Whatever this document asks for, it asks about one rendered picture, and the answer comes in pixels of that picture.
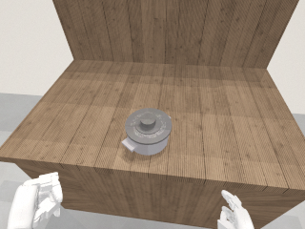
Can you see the pot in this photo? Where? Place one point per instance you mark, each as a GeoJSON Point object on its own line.
{"type": "Point", "coordinates": [146, 150]}

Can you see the lid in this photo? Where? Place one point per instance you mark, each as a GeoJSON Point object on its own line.
{"type": "Point", "coordinates": [148, 136]}

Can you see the robot right hand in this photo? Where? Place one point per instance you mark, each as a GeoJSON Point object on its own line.
{"type": "Point", "coordinates": [239, 218]}

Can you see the table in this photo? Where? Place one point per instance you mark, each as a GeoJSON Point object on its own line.
{"type": "Point", "coordinates": [204, 64]}

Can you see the knob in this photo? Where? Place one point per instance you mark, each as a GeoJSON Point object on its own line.
{"type": "Point", "coordinates": [148, 120]}

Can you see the robot left hand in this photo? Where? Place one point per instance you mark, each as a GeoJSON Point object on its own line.
{"type": "Point", "coordinates": [44, 193]}

